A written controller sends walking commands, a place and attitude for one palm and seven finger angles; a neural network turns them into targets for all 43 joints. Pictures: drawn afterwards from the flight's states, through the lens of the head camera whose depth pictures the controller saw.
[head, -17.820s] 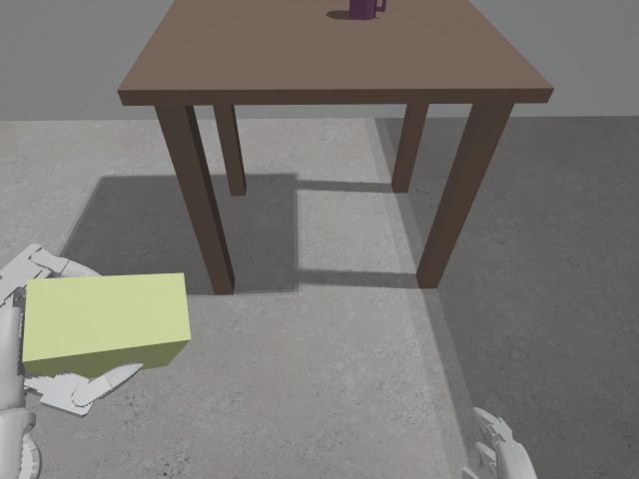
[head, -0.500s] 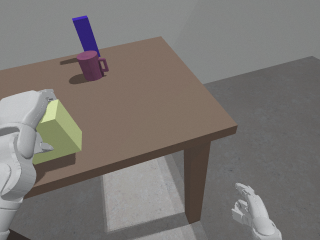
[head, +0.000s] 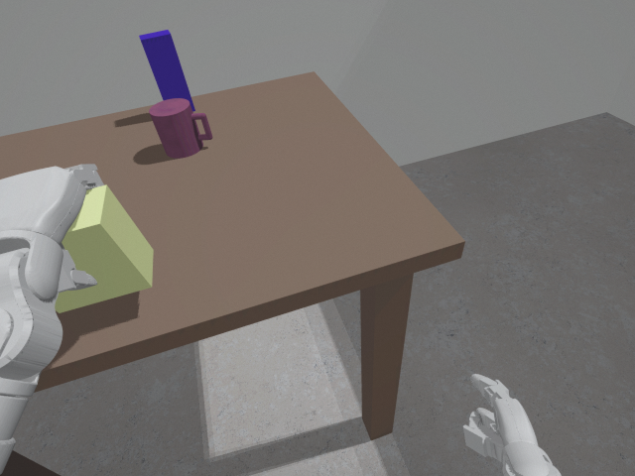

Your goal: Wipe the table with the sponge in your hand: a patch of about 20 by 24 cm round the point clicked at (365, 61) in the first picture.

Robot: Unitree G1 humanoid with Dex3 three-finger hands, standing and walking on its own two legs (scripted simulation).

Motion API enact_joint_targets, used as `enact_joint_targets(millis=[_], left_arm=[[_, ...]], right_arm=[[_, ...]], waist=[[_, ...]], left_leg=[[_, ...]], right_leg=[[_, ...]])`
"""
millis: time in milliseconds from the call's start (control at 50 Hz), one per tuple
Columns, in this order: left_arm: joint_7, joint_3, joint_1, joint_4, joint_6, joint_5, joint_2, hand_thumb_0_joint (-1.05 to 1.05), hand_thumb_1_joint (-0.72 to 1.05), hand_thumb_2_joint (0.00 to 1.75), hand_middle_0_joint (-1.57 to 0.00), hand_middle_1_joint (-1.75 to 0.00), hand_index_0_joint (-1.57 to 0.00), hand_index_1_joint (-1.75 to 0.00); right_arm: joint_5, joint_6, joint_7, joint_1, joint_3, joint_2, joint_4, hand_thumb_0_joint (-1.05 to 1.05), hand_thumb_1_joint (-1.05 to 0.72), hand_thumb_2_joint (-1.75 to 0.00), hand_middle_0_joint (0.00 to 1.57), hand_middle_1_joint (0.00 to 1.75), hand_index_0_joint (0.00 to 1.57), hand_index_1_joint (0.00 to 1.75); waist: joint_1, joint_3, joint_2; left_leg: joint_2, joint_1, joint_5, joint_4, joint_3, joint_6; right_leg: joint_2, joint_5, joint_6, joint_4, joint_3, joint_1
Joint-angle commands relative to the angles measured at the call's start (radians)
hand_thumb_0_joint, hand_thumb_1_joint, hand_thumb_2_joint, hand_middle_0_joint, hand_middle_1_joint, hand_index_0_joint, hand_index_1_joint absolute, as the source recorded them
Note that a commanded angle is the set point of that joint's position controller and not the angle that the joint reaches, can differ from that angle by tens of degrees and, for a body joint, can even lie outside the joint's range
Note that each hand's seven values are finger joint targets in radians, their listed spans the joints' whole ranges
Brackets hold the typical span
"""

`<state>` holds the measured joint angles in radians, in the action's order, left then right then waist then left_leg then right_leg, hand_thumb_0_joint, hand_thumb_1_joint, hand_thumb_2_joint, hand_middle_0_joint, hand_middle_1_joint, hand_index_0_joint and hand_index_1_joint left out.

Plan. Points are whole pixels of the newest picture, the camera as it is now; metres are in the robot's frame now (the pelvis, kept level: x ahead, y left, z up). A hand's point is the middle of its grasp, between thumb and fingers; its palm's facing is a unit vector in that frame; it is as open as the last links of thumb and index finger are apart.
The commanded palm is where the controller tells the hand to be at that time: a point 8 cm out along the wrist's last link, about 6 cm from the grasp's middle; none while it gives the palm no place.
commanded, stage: move the sponge above the wiping area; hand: left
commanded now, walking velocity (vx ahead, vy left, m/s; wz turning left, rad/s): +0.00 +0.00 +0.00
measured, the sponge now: (91, 261) +0.27 +0.33 +0.16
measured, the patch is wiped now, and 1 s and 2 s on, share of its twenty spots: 0.00 0.00 0.00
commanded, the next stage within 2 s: lower the sponge onto the table in 0.52 s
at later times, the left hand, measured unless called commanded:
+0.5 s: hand (64, 236) +0.27 +0.33 +0.21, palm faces +0.15 +0.01 -0.99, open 10.6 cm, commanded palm +0.22 +0.33 +0.28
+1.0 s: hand (75, 235) +0.27 +0.33 +0.20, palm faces +0.12 +0.00 -0.99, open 10.6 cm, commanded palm +0.22 +0.33 +0.28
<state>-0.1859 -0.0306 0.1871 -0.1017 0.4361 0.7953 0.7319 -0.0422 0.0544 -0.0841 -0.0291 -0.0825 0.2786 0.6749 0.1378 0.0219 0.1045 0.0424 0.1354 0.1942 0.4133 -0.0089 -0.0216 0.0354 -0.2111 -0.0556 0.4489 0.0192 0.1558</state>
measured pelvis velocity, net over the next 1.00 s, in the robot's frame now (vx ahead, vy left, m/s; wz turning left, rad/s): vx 0.01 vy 0.00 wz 0.00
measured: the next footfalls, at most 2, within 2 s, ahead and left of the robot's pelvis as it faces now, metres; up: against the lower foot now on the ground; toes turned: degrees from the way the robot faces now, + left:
none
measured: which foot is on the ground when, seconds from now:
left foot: down 0.00-1.00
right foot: down 0.00-1.00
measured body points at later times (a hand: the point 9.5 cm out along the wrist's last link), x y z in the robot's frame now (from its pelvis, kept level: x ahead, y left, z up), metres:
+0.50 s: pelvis +0.00 +0.00 +0.00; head -0.02 -0.05 +0.45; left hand +0.25 +0.33 +0.26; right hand +0.26 -0.18 -0.08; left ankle +0.02 +0.11 -0.74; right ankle +0.03 -0.08 -0.74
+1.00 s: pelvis +0.01 +0.00 +0.00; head +0.00 -0.05 +0.45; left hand +0.26 +0.32 +0.26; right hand +0.26 -0.20 -0.09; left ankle +0.02 +0.11 -0.74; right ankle +0.03 -0.08 -0.74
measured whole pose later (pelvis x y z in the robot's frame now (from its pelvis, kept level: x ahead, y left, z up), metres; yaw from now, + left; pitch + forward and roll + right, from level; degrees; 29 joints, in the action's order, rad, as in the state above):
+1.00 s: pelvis +0.01 +0.00 +0.00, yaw +0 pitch -4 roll +1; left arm -0.22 -0.02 0.16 -0.14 0.51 0.80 0.73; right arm -0.05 0.07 -0.07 -0.02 -0.08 0.29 0.66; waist 0.14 0.01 0.11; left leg 0.04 0.14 0.21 0.41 -0.01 -0.02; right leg 0.04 -0.23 -0.06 0.45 0.02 0.16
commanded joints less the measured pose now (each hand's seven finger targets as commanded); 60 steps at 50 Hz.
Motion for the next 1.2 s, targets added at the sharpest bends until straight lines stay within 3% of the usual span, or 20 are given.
enact_joint_targets(millis=[0, 140, 160, 200, 260, 360, 400, 460, 500, 660, 700, 760, 880, 960, 1000, 1060, 1100, 1140, 1160, 1180], left_arm=[[0.036, -0.184, 0.310, -0.115, 0.064, 0.034, 0.291, 0.00, 0.10, 1.30, -1.20, -1.60, -1.20, -1.60], [-0.029, -0.169, 0.288, -0.178, 0.066, 0.044, 0.304, 0.00, 0.10, 1.30, -1.20, -1.60, -1.20, -1.60], [-0.026, -0.203, 0.327, -0.201, 0.063, 0.056, 0.349, 0.00, 0.10, 1.30, -1.20, -1.60, -1.20, -1.60], [-0.017, -0.154, 0.341, -0.213, 0.034, 0.051, 0.288, 0.00, 0.10, 1.30, -1.20, -1.60, -1.20, -1.60], [0.013, -0.215, 0.364, -0.242, 0.020, 0.065, 0.348, 0.00, 0.10, 1.30, -1.20, -1.60, -1.20, -1.60], [0.042, -0.226, 0.378, -0.189, 0.033, 0.067, 0.352, 0.00, 0.10, 1.30, -1.20, -1.60, -1.20, -1.60], [0.038, -0.168, 0.364, -0.132, 0.050, 0.060, 0.289, 0.00, 0.10, 1.30, -1.20, -1.60, -1.20, -1.60], [0.018, -0.173, 0.350, -0.199, 0.076, 0.066, 0.298, 0.00, 0.10, 1.30, -1.20, -1.60, -1.20, -1.60], [0.000, -0.126, 0.345, -0.144, 0.088, 0.062, 0.256, 0.00, 0.10, 1.30, -1.20, -1.60, -1.20, -1.60], [-0.015, -0.203, 0.346, -0.231, 0.062, 0.076, 0.345, 0.00, 0.10, 1.30, -1.20, -1.60, -1.20, -1.60], [-0.005, -0.159, 0.343, -0.156, 0.050, 0.065, 0.286, 0.00, 0.10, 1.30, -1.20, -1.60, -1.20, -1.60], [0.011, -0.204, 0.374, -0.215, 0.048, 0.075, 0.340, 0.00, 0.10, 1.30, -1.20, -1.60, -1.20, -1.60], [0.016, -0.170, 0.313, -0.199, 0.075, 0.060, 0.288, 0.00, 0.10, 1.30, -1.20, -1.60, -1.20, -1.60], [0.005, -0.205, 0.286, -0.230, 0.081, 0.061, 0.325, 0.00, 0.10, 1.30, -1.20, -1.60, -1.20, -1.60], [-0.002, -0.151, 0.249, -0.177, 0.081, 0.048, 0.258, 0.00, 0.10, 1.30, -1.20, -1.60, -1.20, -1.60], [0.000, -0.227, 0.251, -0.229, 0.074, 0.054, 0.347, 0.00, 0.10, 1.30, -1.20, -1.60, -1.20, -1.60], [0.004, -0.189, 0.234, -0.181, 0.057, 0.051, 0.294, 0.00, 0.10, 1.30, -1.20, -1.60, -1.20, -1.60], [0.008, -0.196, 0.241, -0.214, 0.037, 0.050, 0.306, 0.00, 0.10, 1.30, -1.20, -1.60, -1.20, -1.60], [0.017, -0.242, 0.283, -0.221, 0.043, 0.053, 0.367, 0.00, 0.10, 1.30, -1.20, -1.60, -1.20, -1.60], [0.017, -0.186, 0.289, -0.214, 0.034, 0.065, 0.302, 0.00, 0.10, 1.30, -1.20, -1.60, -1.20, -1.60]], right_arm=[[-0.008, -0.047, 0.001, 0.241, 0.037, 0.100, -0.177, 0.00, -0.90, -0.90, 0.20, 0.30, 0.20, 0.30], [-0.007, -0.047, -0.010, 0.243, 0.037, 0.107, -0.200, 0.00, -0.90, -0.90, 0.20, 0.30, 0.20, 0.30], [-0.013, -0.055, -0.009, 0.261, 0.036, 0.108, -0.206, 0.00, -0.90, -0.90, 0.20, 0.30, 0.20, 0.30], [-0.009, -0.058, -0.012, 0.234, 0.030, 0.092, -0.197, 0.00, -0.90, -0.90, 0.20, 0.30, 0.20, 0.30], [-0.008, -0.066, -0.013, 0.256, 0.036, 0.098, -0.202, 0.00, -0.90, -0.90, 0.20, 0.30, 0.20, 0.30], [-0.007, -0.056, -0.008, 0.267, 0.035, 0.099, -0.189, 0.00, -0.90, -0.90, 0.20, 0.30, 0.20, 0.30], [-0.008, -0.048, -0.004, 0.241, 0.032, 0.094, -0.171, 0.00, -0.90, -0.90, 0.20, 0.30, 0.20, 0.30], [-0.013, -0.049, -0.001, 0.288, 0.030, 0.093, -0.202, 0.00, -0.90, -0.90, 0.20, 0.30, 0.20, 0.30], [-0.010, -0.043, -0.001, 0.245, 0.030, 0.094, -0.180, 0.00, -0.90, -0.90, 0.20, 0.30, 0.20, 0.30], [-0.011, -0.047, -0.005, 0.274, 0.027, 0.096, -0.213, 0.00, -0.90, -0.90, 0.20, 0.30, 0.20, 0.30], [-0.008, -0.046, -0.006, 0.231, 0.027, 0.090, -0.189, 0.00, -0.90, -0.90, 0.20, 0.30, 0.20, 0.30], [-0.011, -0.048, -0.005, 0.268, 0.031, 0.096, -0.205, 0.00, -0.90, -0.90, 0.20, 0.30, 0.20, 0.30], [-0.006, -0.047, 0.003, 0.245, 0.025, 0.092, -0.200, 0.00, -0.90, -0.90, 0.20, 0.30, 0.20, 0.30], [-0.013, -0.042, 0.003, 0.278, 0.035, 0.100, -0.210, 0.00, -0.90, -0.90, 0.20, 0.30, 0.20, 0.30], [-0.012, -0.037, 0.001, 0.234, 0.033, 0.094, -0.192, 0.00, -0.90, -0.90, 0.20, 0.30, 0.20, 0.30], [-0.009, -0.043, -0.001, 0.265, 0.038, 0.107, -0.209, 0.00, -0.90, -0.90, 0.20, 0.30, 0.20, 0.30], [-0.005, -0.041, -0.004, 0.222, 0.035, 0.095, -0.192, 0.00, -0.90, -0.90, 0.20, 0.30, 0.20, 0.30], [-0.003, -0.040, -0.007, 0.228, 0.039, 0.102, -0.199, 0.00, -0.90, -0.90, 0.20, 0.30, 0.20, 0.30], [-0.005, -0.049, -0.004, 0.237, 0.042, 0.111, -0.205, 0.00, -0.90, -0.90, 0.20, 0.30, 0.20, 0.30], [-0.004, -0.051, -0.006, 0.234, 0.028, 0.091, -0.203, 0.00, -0.90, -0.90, 0.20, 0.30, 0.20, 0.30]], waist=[[0.009, -0.223, -0.013], [-0.002, -0.226, -0.054], [0.003, -0.236, -0.031], [-0.010, -0.231, -0.014], [0.012, -0.242, 0.018], [0.019, -0.236, 0.013], [0.004, -0.215, 0.004], [0.017, -0.253, 0.034], [-0.006, -0.234, -0.012], [0.011, -0.258, -0.005], [-0.002, -0.221, -0.036], [0.013, -0.256, 0.022], [0.012, -0.262, -0.015], [0.016, -0.267, -0.007], [-0.002, -0.225, -0.040], [0.016, -0.254, -0.021], [0.001, -0.228, -0.045], [0.005, -0.236, -0.034], [0.018, -0.250, -0.015], [-0.001, -0.265, -0.014]], left_leg=[[0.005, 0.055, -0.140, -0.065, -0.024, -0.003], [0.007, 0.037, -0.131, -0.054, -0.024, -0.019], [0.005, 0.027, -0.129, -0.046, -0.033, -0.017], [0.006, 0.018, -0.122, -0.058, -0.030, -0.017], [0.007, 0.006, -0.123, -0.056, -0.043, -0.013], [0.009, 0.022, -0.121, -0.063, -0.038, -0.004], [0.009, 0.036, -0.138, -0.071, -0.031, -0.005], [0.009, 0.013, -0.153, -0.064, -0.035, -0.008], [0.007, 0.027, -0.170, -0.067, -0.027, -0.011], [0.005, 0.005, -0.156, -0.051, -0.036, -0.014], [0.006, 0.025, -0.156, -0.056, -0.027, -0.014], [0.008, 0.006, -0.159, -0.051, -0.032, -0.011], [0.011, 0.030, -0.207, -0.040, -0.016, -0.009], [0.008, 0.016, -0.195, -0.036, -0.030, -0.011], [0.008, 0.031, -0.194, -0.042, -0.020, -0.015], [0.009, 0.021, -0.196, -0.024, -0.026, -0.014], [0.009, 0.031, -0.200, -0.029, -0.020, -0.016], [0.013, 0.020, -0.189, -0.031, -0.019, -0.017], [0.015, 0.025, -0.193, -0.020, -0.028, -0.012], [0.017, 0.020, -0.206, -0.018, -0.009, -0.015]], right_leg=[[-0.025, 0.060, -0.004, -0.070, -0.069, -0.135], [-0.028, 0.062, 0.009, -0.067, -0.057, -0.113], [-0.017, 0.044, -0.003, -0.066, -0.080, -0.091], [-0.021, 0.024, 0.002, -0.073, -0.052, -0.099], [-0.012, 0.017, -0.017, -0.075, -0.088, -0.093], [-0.011, 0.018, -0.019, -0.083, -0.099, -0.108], [-0.016, 0.040, -0.009, -0.083, -0.063, -0.116], [-0.009, 0.064, -0.017, -0.076, -0.089, -0.120], [-0.016, 0.087, -0.004, -0.074, -0.051, -0.123], [-0.011, 0.062, -0.012, -0.073, -0.093, -0.112], [-0.018, 0.061, -0.002, -0.077, -0.056, -0.109], [-0.011, 0.066, -0.017, -0.076, -0.099, -0.114], [-0.029, 0.134, -0.006, -0.053, -0.068, -0.144], [-0.013, 0.124, -0.012, -0.056, -0.102, -0.133], [-0.019, 0.128, 0.003, -0.059, -0.059, -0.123], [-0.015, 0.135, -0.007, -0.051, -0.100, -0.126], [-0.021, 0.139, 0.003, -0.056, -0.066, -0.126], [-0.024, 0.130, 0.004, -0.060, -0.064, -0.123], [-0.016, 0.128, -0.008, -0.049, -0.092, -0.115], [-0.026, 0.137, -0.003, -0.049, -0.074, -0.131]])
